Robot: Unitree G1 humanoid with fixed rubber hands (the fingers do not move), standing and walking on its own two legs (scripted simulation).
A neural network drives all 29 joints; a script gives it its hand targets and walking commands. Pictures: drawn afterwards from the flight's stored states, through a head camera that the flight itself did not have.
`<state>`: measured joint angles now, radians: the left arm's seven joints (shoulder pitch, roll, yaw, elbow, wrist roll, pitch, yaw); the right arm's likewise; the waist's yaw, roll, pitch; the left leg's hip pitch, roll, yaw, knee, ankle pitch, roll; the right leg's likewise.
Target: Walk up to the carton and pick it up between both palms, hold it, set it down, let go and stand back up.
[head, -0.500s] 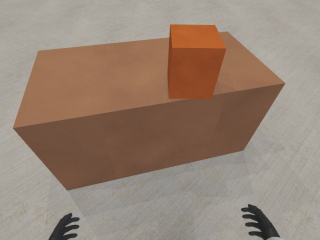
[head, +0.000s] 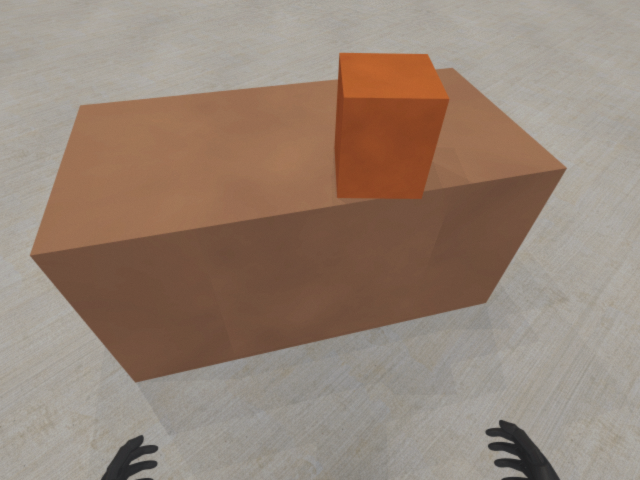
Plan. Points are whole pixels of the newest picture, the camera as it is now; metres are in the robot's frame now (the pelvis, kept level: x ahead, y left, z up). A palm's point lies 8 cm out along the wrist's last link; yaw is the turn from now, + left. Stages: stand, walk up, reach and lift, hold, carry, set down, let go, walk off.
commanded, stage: stand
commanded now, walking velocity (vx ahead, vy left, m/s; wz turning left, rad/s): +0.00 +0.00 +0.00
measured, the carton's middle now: (381, 127) +0.83 -0.15 +0.00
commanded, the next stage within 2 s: walk up in 0.46 s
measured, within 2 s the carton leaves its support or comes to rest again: neither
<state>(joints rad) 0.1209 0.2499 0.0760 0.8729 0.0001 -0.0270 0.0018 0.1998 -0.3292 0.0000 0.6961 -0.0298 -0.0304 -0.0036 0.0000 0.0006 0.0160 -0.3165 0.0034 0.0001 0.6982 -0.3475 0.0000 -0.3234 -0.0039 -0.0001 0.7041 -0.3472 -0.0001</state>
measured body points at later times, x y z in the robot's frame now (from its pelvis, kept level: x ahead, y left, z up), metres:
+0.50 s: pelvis +0.00 +0.00 +0.00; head -0.01 +0.00 +0.45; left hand +0.13 +0.27 -0.11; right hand +0.14 -0.28 -0.09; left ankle +0.02 +0.12 -0.72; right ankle +0.02 -0.12 -0.72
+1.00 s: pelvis +0.05 -0.09 -0.01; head +0.07 -0.09 +0.44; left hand +0.19 +0.24 -0.09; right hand +0.08 -0.42 -0.11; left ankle +0.02 +0.11 -0.69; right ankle +0.10 -0.18 -0.72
